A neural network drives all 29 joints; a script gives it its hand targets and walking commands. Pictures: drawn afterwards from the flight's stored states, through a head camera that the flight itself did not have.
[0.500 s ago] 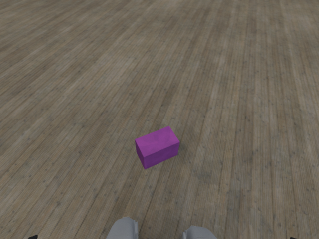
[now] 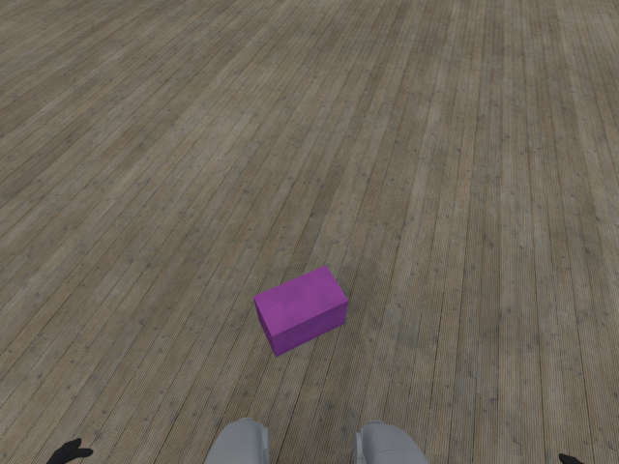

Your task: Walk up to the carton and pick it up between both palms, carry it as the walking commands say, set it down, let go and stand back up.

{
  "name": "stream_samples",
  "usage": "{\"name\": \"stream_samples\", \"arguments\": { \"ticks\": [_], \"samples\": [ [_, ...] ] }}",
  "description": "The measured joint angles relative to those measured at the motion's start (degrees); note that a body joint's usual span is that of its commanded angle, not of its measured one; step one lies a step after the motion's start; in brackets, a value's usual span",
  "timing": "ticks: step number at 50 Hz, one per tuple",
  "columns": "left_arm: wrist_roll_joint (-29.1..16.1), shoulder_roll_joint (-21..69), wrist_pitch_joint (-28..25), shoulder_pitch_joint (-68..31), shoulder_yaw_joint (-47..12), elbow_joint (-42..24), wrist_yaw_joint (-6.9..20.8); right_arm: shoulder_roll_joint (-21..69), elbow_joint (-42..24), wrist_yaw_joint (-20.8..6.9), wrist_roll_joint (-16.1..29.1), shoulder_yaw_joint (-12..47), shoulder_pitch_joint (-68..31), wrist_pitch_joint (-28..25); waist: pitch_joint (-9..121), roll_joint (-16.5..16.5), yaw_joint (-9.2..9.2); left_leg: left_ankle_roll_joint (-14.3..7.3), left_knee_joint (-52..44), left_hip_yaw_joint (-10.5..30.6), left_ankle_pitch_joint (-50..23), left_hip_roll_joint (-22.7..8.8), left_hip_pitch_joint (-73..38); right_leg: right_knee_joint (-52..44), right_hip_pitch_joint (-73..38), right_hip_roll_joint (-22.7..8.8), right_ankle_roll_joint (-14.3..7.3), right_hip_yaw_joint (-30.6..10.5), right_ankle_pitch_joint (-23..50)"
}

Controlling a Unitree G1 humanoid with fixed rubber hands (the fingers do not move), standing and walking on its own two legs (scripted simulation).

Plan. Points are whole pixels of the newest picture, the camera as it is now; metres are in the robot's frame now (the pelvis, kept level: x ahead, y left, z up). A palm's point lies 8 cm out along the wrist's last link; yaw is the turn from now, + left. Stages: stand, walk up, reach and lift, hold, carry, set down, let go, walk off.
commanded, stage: walk up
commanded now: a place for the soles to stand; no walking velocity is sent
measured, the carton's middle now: (301, 310) +0.62 +0.02 -0.63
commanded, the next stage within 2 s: none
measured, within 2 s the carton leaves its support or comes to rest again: neither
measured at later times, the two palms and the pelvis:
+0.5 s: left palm out of the picture +0.14 +0.32 -0.09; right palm (557, 433) +0.16 -0.31 -0.08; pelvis +0.05 +0.01 +0.02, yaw +0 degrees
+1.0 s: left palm (67, 431) +0.18 +0.32 -0.07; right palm out of the picture +0.12 -0.34 -0.06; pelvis +0.06 -0.01 +0.03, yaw +2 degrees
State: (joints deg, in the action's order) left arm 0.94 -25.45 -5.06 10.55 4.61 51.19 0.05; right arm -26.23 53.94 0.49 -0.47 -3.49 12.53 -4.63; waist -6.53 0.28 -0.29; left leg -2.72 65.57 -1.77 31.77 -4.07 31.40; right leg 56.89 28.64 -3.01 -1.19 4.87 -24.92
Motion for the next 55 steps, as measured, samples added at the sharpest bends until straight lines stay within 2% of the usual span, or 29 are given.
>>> {"name": "stream_samples", "arguments": {
  "ticks": [2,4,7,10,16,24,31,38,44,46,48,51,55],
  "samples": [
    [-0.13,-0.14,0.59,0.28,-0.72,0.08,-0.21,0.25,-0.52,0.01,0.22,-0.25,-1.27,-0.07,-0.46,-0.48,0.92,-0.13,-6.47,-1.21,-4.42,0.25,-1.24,0.71,-0.06,-0.40,0.40,-0.79,-0.76],
    [-0.31,-0.06,1.51,0.40,-1.22,0.60,-0.34,0.46,-1.14,0.25,-0.09,-0.55,-2.06,-0.46,-0.58,-0.96,1.39,1.80,-8.78,-1.70,-8.23,0.81,-2.11,2.39,0.37,-0.83,0.86,-1.82,-2.00],
    [-0.50,0.51,2.41,-0.20,-1.59,2.33,-0.75,0.68,-1.55,0.29,-0.26,-0.41,-2.79,-0.47,-0.50,-0.23,1.02,3.23,-6.34,-0.95,-5.67,0.40,-1.86,2.98,-0.33,0.63,0.78,-2.49,-3.73],
    [-0.40,1.22,1.84,-1.22,-1.52,4.64,-0.85,1.13,-0.51,0.41,-0.10,0.03,-3.86,0.58,-0.27,1.06,0.45,4.06,-5.61,0.90,-4.39,-0.50,-2.34,1.41,-2.35,1.80,0.85,-1.00,-3.46],
    [-0.48,1.74,1.25,-2.04,-2.29,6.84,-0.82,3.15,2.16,0.27,0.47,0.25,-7.26,1.11,0.48,-1.65,0.82,3.80,-10.59,-0.79,-5.82,1.42,-5.30,-0.44,-3.48,0.07,1.34,-2.71,-3.53],
    [-0.99,2.40,1.89,-5.80,-2.82,8.60,-0.83,3.14,4.36,0.40,0.39,0.88,-8.42,0.84,0.87,0.10,0.98,3.99,-13.09,0.61,-6.61,-0.05,-7.06,-5.84,-6.81,1.79,1.12,-1.26,-1.28],
    [-0.32,2.23,2.05,-6.00,-3.24,10.62,-0.54,3.70,6.52,0.01,0.51,0.76,-9.76,1.62,1.39,-1.67,0.17,3.86,-18.20,-0.67,-8.97,1.48,-10.11,-8.41,-8.46,0.45,1.37,-2.44,-0.19],
    [-0.43,2.94,2.78,-7.05,-3.26,11.72,-0.05,3.59,8.64,-0.15,0.22,1.33,-7.92,1.55,1.68,-0.54,0.21,3.93,-21.20,-0.10,-10.10,0.64,-12.09,-13.25,-11.32,1.55,1.34,-1.87,1.99],
    [-0.40,3.11,2.87,-6.69,-3.25,12.20,0.08,4.07,9.24,-0.33,0.25,1.48,-7.91,2.08,1.43,-1.34,-0.10,4.07,-25.04,-0.62,-11.79,1.15,-14.34,-15.87,-12.87,1.21,1.27,-2.33,3.08],
    [0.95,2.78,4.10,-6.53,-2.08,9.86,1.58,4.00,7.66,0.00,0.66,0.81,-5.98,1.24,1.84,-1.86,-0.05,3.59,-24.92,-0.24,-11.70,1.74,-13.87,-14.43,-12.15,0.83,0.45,-2.18,0.83],
    [1.93,1.83,5.25,-6.61,-0.93,6.32,2.99,3.52,5.83,0.73,0.53,-0.28,-2.61,0.00,2.20,-2.64,0.20,3.35,-23.53,0.65,-10.81,2.42,-12.88,-7.75,-9.54,1.40,-0.73,-3.72,-5.55],
    [2.41,-0.24,5.94,-7.34,0.70,1.98,4.16,2.51,4.21,2.26,0.31,-1.59,2.20,-0.97,1.72,-4.63,-0.10,3.71,-22.01,2.10,-9.74,3.50,-12.42,2.62,-4.53,0.99,-0.56,-5.95,-6.10],
    [2.17,-2.47,6.06,-7.45,2.47,-1.89,5.46,-0.12,2.92,3.03,-0.60,-2.34,6.65,-0.80,0.95,-5.90,-1.20,5.43,-18.49,4.35,-7.29,3.15,-11.85,0.56,-1.95,-0.60,0.16,-7.01,-6.50]
  ]
}}
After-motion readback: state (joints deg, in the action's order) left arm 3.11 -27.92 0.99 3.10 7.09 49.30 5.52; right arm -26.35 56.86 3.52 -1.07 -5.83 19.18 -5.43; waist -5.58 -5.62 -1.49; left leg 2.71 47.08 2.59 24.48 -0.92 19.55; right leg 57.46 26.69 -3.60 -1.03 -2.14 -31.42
